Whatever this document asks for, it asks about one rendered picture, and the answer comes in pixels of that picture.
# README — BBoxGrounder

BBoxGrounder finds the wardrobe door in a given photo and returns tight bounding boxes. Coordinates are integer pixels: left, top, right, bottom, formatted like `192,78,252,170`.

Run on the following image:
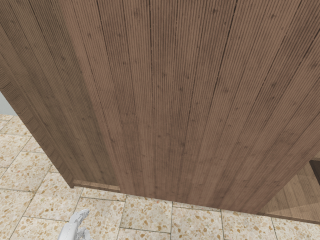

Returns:
59,0,320,215
0,0,119,187

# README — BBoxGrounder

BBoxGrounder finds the left robot hand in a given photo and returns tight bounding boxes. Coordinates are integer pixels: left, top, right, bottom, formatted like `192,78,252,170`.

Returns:
57,208,93,240

